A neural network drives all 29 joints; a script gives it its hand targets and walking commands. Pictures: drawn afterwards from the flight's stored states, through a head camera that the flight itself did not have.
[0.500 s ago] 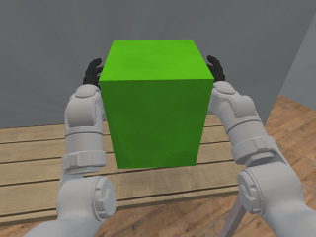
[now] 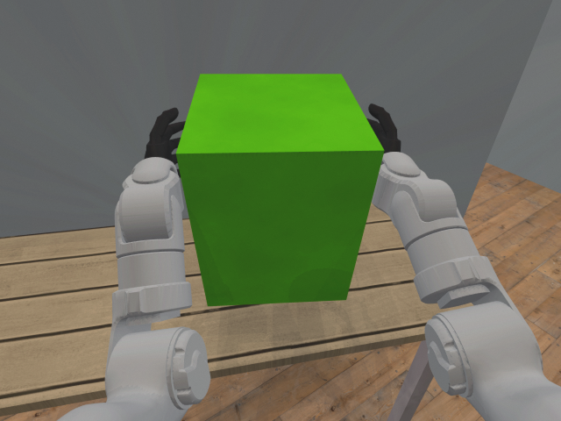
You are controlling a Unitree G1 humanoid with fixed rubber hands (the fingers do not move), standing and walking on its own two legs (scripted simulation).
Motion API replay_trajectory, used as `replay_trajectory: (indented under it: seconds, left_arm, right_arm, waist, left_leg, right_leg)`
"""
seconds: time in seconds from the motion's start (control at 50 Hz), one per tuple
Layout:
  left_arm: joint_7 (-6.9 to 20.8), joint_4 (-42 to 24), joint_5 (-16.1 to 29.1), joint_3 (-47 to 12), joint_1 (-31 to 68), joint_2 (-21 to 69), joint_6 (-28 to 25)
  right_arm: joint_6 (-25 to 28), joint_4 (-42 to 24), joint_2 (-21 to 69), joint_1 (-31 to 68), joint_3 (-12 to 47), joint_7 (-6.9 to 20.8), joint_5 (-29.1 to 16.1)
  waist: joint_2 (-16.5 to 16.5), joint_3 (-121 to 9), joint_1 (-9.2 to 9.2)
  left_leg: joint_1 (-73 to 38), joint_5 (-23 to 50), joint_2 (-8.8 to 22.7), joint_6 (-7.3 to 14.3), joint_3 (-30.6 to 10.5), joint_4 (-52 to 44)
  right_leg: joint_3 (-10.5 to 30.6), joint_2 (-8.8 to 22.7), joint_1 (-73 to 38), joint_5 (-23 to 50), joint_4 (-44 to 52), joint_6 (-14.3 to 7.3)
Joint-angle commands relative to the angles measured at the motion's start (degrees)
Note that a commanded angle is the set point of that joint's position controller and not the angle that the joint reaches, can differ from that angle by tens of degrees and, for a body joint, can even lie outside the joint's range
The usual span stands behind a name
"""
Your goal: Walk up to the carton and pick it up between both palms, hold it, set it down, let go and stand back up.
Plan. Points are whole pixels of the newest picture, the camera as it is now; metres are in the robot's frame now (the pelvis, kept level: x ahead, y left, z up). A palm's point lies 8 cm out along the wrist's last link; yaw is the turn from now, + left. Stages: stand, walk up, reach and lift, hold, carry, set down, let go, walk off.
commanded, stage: hold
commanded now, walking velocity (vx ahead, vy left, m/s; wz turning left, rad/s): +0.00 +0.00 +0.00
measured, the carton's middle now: (274, 189) +0.37 +0.01 +0.22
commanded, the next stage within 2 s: none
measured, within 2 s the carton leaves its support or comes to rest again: neither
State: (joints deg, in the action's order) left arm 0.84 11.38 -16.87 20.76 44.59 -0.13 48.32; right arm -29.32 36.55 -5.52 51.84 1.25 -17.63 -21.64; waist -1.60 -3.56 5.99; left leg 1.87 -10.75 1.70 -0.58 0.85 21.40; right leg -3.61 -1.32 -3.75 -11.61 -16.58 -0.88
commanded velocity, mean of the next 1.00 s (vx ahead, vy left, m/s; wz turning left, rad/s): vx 0.00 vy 0.00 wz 0.00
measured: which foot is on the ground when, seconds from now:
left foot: down 0.00-1.00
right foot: down 0.00-1.00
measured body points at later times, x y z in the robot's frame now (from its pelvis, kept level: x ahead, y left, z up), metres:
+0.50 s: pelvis -0.01 +0.00 +0.00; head -0.09 +0.02 +0.44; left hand +0.38 +0.16 +0.27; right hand +0.38 -0.14 +0.27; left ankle +0.02 +0.12 -0.75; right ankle -0.01 -0.10 -0.75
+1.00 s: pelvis +0.00 +0.00 +0.00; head -0.09 +0.02 +0.44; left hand +0.38 +0.16 +0.27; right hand +0.38 -0.14 +0.27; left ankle +0.02 +0.12 -0.75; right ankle -0.01 -0.10 -0.75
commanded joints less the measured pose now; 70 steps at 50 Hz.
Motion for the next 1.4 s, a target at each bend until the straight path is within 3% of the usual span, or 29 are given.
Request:
replay_trajectory:
  seconds: [0.0, 0.28, 0.86, 1.38]
  left_arm:
    - [6.6, -0.6, 8.1, -26.1, 40.9, 32.6, -2.7]
    - [6.9, 5.1, 9.2, -23.7, 45.4, 32.2, -4.5]
    - [5.7, 0.2, 9.8, -26.5, 43.1, 33.0, -4.0]
    - [6.3, 2.5, 9.3, -25.1, 44.0, 32.7, -4.0]
  right_arm:
    - [1.3, -15.6, 37.5, 45.4, 17.1, 5.5, -5.6]
    - [1.0, -10.0, 37.5, 47.5, 13.1, 5.7, -4.9]
    - [1.0, -13.6, 37.1, 45.8, 15.6, 5.5, -6.7]
    - [0.9, -12.3, 37.5, 46.8, 14.7, 5.5, -6.0]
  waist:
    - [2.5, -14.8, -1.18]
    - [3.3, -15.7, -0.09]
    - [4.2, -17.1, 0.15]
    - [3.5, -16.2, -0.20]
  left_leg:
    - [-7.8, 14.8, -3.5, -1.4, -0.8, -1.6]
    - [-4.2, 9.1, -3.7, -1.2, -0.7, -2.6]
    - [-7.0, 15.7, -3.5, -2.3, -1.4, -0.9]
    - [-5.9, 12.5, -3.6, -1.6, -1.0, -1.7]
  right_leg:
    - [1.3, -2.7, 4.3, 13.2, 3.0, 5.1]
    - [1.8, -1.9, 5.7, 8.7, 3.6, 4.9]
    - [1.4, -2.6, 4.7, 12.9, 2.8, 5.0]
    - [1.6, -2.3, 5.2, 11.0, 3.2, 5.0]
